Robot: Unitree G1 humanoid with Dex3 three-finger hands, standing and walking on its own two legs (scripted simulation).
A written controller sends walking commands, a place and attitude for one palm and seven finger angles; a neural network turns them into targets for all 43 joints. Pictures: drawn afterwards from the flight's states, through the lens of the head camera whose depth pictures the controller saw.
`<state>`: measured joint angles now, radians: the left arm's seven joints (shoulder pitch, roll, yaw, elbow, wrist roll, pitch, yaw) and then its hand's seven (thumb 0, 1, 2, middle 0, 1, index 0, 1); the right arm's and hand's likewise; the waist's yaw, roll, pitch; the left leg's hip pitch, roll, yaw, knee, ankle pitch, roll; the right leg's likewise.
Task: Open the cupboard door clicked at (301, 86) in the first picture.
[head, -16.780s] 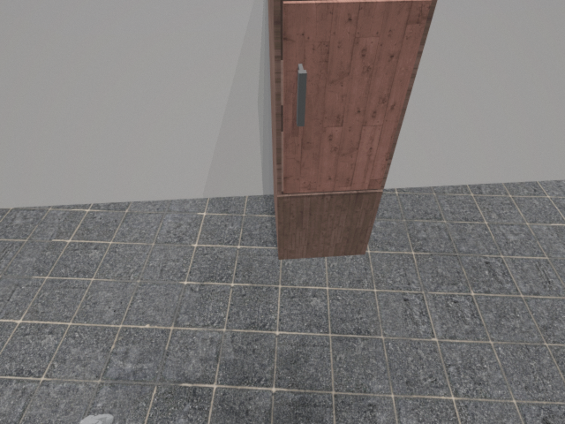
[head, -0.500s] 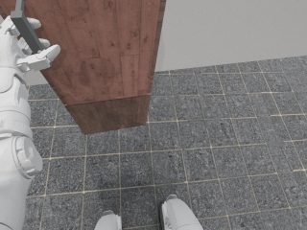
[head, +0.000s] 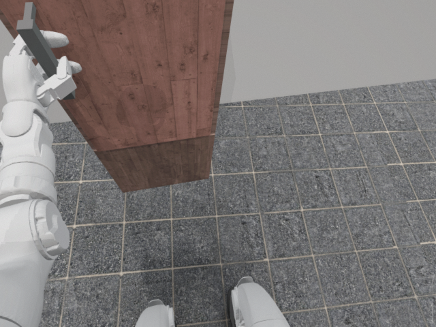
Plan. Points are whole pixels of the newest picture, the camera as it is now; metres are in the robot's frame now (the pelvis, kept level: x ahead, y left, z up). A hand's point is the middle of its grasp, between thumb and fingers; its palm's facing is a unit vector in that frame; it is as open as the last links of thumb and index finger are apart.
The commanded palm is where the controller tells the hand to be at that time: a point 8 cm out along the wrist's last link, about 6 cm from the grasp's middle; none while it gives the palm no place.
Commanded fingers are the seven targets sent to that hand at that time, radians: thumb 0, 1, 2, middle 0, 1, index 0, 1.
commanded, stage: pull the door open along its arc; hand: left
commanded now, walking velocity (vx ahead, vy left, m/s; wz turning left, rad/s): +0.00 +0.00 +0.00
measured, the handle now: (51, 56) +0.58 +0.22 +0.10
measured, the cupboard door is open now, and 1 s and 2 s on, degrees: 1 47 43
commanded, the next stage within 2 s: open thumb and fingers to let go in 0.80 s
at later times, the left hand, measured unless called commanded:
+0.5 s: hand (110, 139) +0.41 +0.12 +0.10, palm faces +0.40 -0.91 +0.06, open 5.8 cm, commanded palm +0.34 +0.16 +0.09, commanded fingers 0.00 0.90 0.90 -0.40 -1.35 -0.40 -1.35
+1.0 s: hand (169, 173) +0.34 +0.04 +0.10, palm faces +0.44 -0.90 -0.08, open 6.1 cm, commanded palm +0.29 +0.08 +0.09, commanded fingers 0.00 0.48 0.72 -0.37 -1.30 -0.37 -1.30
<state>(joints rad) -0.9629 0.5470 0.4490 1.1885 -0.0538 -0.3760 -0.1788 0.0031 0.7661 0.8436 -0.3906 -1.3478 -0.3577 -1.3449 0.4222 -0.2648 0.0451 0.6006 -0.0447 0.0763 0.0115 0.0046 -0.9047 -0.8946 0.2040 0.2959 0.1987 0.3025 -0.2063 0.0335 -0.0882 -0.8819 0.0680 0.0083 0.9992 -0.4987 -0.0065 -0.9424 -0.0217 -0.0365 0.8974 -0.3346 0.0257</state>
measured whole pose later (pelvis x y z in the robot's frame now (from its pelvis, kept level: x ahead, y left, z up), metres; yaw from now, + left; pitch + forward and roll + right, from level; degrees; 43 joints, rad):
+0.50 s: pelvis +0.02 +0.00 +0.02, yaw +1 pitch +14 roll -1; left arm -0.30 -0.03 0.11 0.42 -0.01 -0.31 0.43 0.01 0.72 0.75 -0.37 -1.35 -0.36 -1.33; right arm 0.28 -0.22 -0.02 0.57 -0.06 0.02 0.07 0.01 -0.91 -0.90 0.20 0.30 0.20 0.30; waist -0.05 0.04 -0.14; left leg -0.63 0.05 0.03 0.85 -0.48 -0.01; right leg -0.71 -0.04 -0.02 0.81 -0.35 0.02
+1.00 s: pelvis +0.03 -0.04 +0.02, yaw +4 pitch +8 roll +0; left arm -0.06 -0.11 -0.24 0.17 0.10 -0.08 0.66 0.01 0.65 0.78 -0.36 -1.31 -0.36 -1.33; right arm 0.12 -0.17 0.00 0.60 -0.08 0.05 0.02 0.01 -0.91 -0.90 0.20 0.30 0.20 0.30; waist 0.00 0.05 -0.11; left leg -0.50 0.05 -0.05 0.83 -0.47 -0.07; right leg -0.59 -0.04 -0.10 0.85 -0.41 -0.03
